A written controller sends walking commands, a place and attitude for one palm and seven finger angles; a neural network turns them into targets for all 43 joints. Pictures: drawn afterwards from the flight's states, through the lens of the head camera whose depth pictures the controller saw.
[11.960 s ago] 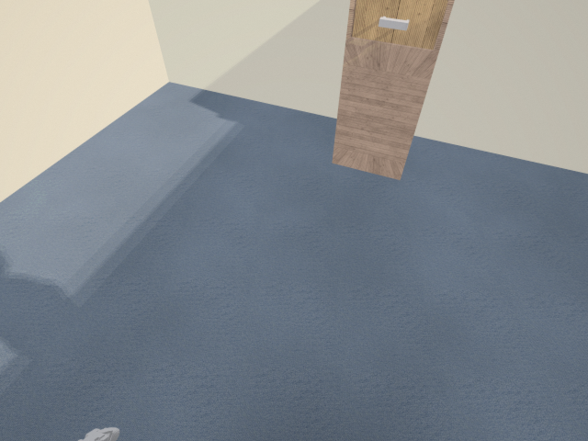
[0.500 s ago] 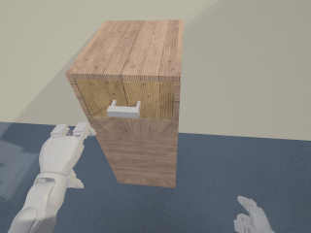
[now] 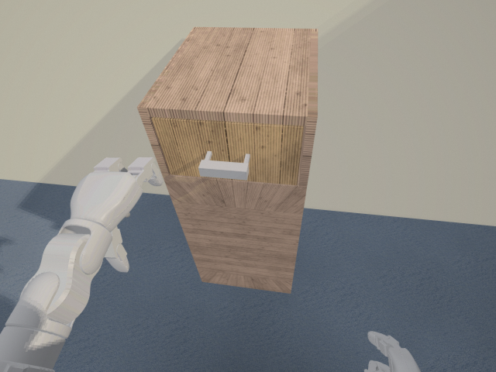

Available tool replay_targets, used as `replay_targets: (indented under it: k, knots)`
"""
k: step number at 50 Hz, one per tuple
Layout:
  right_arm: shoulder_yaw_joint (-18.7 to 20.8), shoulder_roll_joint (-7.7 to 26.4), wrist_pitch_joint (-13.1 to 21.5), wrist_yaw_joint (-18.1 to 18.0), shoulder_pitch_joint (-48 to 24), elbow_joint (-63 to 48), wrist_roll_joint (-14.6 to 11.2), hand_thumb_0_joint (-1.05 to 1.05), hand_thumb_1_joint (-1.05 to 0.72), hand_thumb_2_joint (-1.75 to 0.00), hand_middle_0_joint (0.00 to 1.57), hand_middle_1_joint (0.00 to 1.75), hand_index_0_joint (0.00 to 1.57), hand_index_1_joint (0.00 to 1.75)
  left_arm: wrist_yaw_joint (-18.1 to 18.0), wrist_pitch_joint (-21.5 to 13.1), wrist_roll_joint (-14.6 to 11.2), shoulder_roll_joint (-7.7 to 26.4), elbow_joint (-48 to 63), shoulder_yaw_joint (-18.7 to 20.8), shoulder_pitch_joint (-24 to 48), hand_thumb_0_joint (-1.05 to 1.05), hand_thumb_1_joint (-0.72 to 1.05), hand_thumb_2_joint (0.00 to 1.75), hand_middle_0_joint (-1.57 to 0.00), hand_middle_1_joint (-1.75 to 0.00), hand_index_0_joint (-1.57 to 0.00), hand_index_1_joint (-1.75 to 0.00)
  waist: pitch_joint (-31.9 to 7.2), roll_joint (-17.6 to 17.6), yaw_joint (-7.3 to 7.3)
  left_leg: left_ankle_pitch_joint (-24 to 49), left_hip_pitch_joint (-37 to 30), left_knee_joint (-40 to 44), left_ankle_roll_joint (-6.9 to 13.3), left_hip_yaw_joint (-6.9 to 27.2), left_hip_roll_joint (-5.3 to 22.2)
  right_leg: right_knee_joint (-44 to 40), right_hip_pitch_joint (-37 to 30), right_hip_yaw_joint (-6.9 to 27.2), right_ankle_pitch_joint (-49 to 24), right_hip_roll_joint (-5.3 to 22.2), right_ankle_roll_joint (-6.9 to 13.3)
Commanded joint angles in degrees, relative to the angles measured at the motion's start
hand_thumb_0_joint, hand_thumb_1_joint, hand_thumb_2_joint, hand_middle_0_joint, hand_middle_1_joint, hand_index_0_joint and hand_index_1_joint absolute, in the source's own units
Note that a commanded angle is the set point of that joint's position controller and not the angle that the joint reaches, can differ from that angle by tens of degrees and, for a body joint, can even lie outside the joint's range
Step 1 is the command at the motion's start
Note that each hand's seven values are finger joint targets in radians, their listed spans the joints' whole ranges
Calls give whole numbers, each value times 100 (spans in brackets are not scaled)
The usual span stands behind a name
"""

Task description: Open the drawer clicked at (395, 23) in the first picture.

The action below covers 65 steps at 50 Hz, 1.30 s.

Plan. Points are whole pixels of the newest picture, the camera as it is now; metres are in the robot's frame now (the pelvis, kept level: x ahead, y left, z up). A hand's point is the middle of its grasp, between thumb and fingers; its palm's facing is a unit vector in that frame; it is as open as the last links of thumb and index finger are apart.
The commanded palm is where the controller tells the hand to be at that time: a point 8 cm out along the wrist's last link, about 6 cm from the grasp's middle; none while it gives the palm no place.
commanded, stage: raise the hand with hooked fingers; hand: left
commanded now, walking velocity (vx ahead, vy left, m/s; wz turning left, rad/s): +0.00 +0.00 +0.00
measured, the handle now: (226, 163) +0.54 +0.13 +0.00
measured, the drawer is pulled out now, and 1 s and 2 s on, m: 0.00 0.00 0.00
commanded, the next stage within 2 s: move the hooked fingers above the handle in 0.18 s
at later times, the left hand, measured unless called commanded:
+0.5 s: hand (140, 214) +0.32 +0.22 +0.10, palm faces +0.03 -0.07 -1.00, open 13.9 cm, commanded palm +0.30 +0.23 +0.16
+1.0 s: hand (176, 187) +0.40 +0.19 +0.08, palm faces +0.01 -0.07 -1.00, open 13.8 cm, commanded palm +0.37 +0.19 +0.14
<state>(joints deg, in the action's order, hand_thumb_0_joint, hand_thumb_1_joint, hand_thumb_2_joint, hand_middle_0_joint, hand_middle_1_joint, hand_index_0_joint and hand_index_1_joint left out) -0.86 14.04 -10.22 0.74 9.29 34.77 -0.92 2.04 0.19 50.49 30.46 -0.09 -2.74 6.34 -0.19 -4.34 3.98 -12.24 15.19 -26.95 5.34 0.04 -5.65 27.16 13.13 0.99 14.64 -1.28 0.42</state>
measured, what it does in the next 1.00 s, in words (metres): stands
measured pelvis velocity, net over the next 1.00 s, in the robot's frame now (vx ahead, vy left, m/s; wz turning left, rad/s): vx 0.02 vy -0.04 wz -0.01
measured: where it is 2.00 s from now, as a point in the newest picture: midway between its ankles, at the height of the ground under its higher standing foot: outside the picture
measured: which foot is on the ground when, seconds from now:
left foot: down 0.00-1.00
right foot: down 0.00-1.00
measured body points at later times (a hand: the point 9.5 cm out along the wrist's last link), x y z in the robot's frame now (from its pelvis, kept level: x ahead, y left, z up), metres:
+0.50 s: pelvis -0.01 -0.02 +0.00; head +0.00 -0.04 +0.45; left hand +0.31 +0.22 +0.15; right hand +0.19 -0.23 -0.11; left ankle +0.02 +0.05 -0.74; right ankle +0.00 -0.12 -0.74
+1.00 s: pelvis +0.02 -0.04 -0.01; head +0.05 -0.06 +0.44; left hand +0.39 +0.19 +0.13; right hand +0.16 -0.29 -0.13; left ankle +0.02 +0.05 -0.74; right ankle +0.00 -0.12 -0.74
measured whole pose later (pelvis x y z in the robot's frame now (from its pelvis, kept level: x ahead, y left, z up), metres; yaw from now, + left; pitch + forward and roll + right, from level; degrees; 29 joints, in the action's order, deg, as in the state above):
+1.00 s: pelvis +0.02 -0.04 -0.01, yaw +0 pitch +6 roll +0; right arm 1.5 15.4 -10.7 -1.9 11.6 36.6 -1.8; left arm -4.3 -1.8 53.1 28.3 -19.5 -5.6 19.9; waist -3.5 -3.1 1.6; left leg -16.2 22.2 -31.9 2.9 0.3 -3.7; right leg 32.4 20.5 0.5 18.4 -3.4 3.1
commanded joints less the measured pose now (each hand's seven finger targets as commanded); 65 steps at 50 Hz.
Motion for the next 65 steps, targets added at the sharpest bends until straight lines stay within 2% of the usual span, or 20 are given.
replay_targets:
  k: [1,6,14,19,23,24,27,28,32,35,38,42,44,46,48,49,51,58,60,65]
  knots:
    - [292,670,291,-75,-776,-833,18,0,-90,-90,20,30,20,30,-488,-282,28,1231,1308,906,1688,0,-50,30,-30,-120,-30,-120,-1386,-79,74,1270,-876,450,-567,618,556,-212,15,-131,-483,-92,258]
    - [317,681,308,-103,-784,-713,-7,0,-90,-90,20,30,20,30,-716,-231,56,1199,1150,866,1771,0,-50,30,-30,-120,-30,-120,-1366,-17,59,908,-824,509,-584,646,536,-206,90,-125,-354,-94,254]
    - [284,678,305,-132,-844,-715,-8,0,-90,-90,20,30,20,30,-544,-60,89,1085,1102,638,1688,0,-50,30,-30,-120,-30,-120,-1351,60,21,804,-807,560,-532,594,526,-278,-47,-109,-331,-78,254]
    - [227,673,289,-207,-798,-648,-29,0,-90,-90,20,30,20,30,-509,-69,127,1030,470,522,2228,0,-50,30,-30,-120,-30,-120,-989,391,-82,366,-531,545,-415,448,461,-370,152,-100,-84,-74,242]
    - [226,652,304,-240,-771,-654,-7,0,-90,-90,20,30,20,30,-583,-174,218,1219,395,645,2532,0,-50,30,-30,-120,-30,-120,-1434,118,-17,672,-612,381,-393,352,385,-329,-44,-22,-257,-59,263]
    - [231,631,304,-253,-768,-679,-10,0,-90,-90,20,30,20,30,-592,-192,181,1078,363,530,2577,0,-50,30,-30,-120,-30,-120,-1409,153,-42,745,-621,345,-375,342,381,-331,-10,-22,-325,-53,262]
    - [245,688,273,-283,-696,-615,-37,0,-90,-90,20,30,20,30,-614,-168,193,1313,-132,775,2616,0,-50,30,-30,-120,-30,-120,-1336,300,-65,743,-454,272,-339,261,364,-353,35,25,-362,-80,246]
    - [233,661,268,-276,-692,-656,-23,0,-90,-90,20,30,20,30,-590,-174,176,1037,-81,469,2732,0,-50,30,-30,-120,-30,-120,-1368,220,-90,785,-466,257,-337,237,356,-328,37,7,-408,-42,245]
    - [275,709,238,-291,-605,-667,-18,0,-90,-90,20,30,20,30,-598,-202,181,1250,-272,682,2672,0,-50,30,-30,-120,-30,-120,-1593,289,-69,1111,-357,86,-301,186,315,-218,-119,82,-849,-39,240]
    - [303,706,228,-308,-515,-673,-43,0,-90,-90,20,30,20,30,-585,-228,158,1033,-391,432,2929,0,-50,30,-30,-120,-30,-120,-1508,344,-171,1040,-288,-9,-263,151,309,-171,60,87,-881,-23,217]
    - [342,732,230,-326,-410,-674,-41,0,-90,-90,20,30,20,30,-632,-325,196,1232,-398,578,3128,0,-50,30,-30,-120,-30,-120,-1784,287,-147,1161,-257,-120,-246,162,292,-55,0,135,-1026,-23,226]
    - [393,742,196,-329,-310,-629,-41,0,-90,-90,20,30,20,30,-777,-376,225,1189,-506,545,3338,0,-50,30,-30,-120,-30,-120,-1964,230,-180,1322,-230,-251,-256,129,277,70,43,166,-1259,-28,220]
    - [409,721,194,-325,-283,-641,-56,0,-90,-90,20,30,20,30,-855,-325,219,1109,-633,543,3208,0,-50,30,-30,-120,-30,-120,-2007,328,-160,1435,-187,-298,-242,111,279,131,15,167,-1464,-20,208]
    - [408,755,150,-337,-229,-586,-80,0,-90,-90,20,30,20,30,-907,-220,260,1255,-960,668,3274,0,-50,30,-30,-120,-30,-120,-1901,413,-171,1396,-35,-311,-247,79,287,162,60,166,-1490,-27,204]
    - [428,759,145,-321,-182,-623,-82,0,-90,-90,20,30,20,30,-929,-167,271,1138,-925,540,3390,0,-50,30,-30,-120,-30,-120,-2115,405,-169,1543,-49,-370,-229,65,282,219,-45,185,-1703,-11,194]
    - [434,760,124,-313,-177,-621,-73,0,-90,-90,20,30,20,30,-943,-144,320,1255,-945,649,3318,0,-50,30,-30,-120,-30,-120,-2206,396,-139,1683,-59,-396,-234,71,276,271,-109,194,-1855,-23,204]
    - [432,751,90,-302,-160,-639,-86,0,-90,-90,20,30,20,30,-915,-67,313,939,-1010,349,3461,0,-50,30,-30,-120,-30,-120,-2183,433,-226,1722,-51,-419,-235,64,279,301,-37,161,-1946,-17,186]
    - [454,773,36,-334,20,-582,-86,0,-90,-90,20,30,20,30,-869,-60,363,957,-1365,292,3975,0,-50,30,-30,-120,-30,-120,-2225,581,-348,1748,24,-558,-199,39,276,361,57,178,-2169,-20,164]
    - [461,754,14,-343,43,-569,-70,0,-90,-90,20,30,20,30,-916,-105,427,1043,-1493,396,3973,0,-50,30,-30,-120,-30,-120,-2340,503,-303,1862,11,-596,-209,37,267,425,39,178,-2271,-25,174]
    - [533,705,7,-257,176,-526,-46,0,-90,-90,20,30,20,30,-1099,-172,478,632,-1321,65,4292,0,-50,30,-30,-120,-30,-120,-2674,114,-359,2667,-438,-776,-278,140,333,573,371,106,-2366,-79,215]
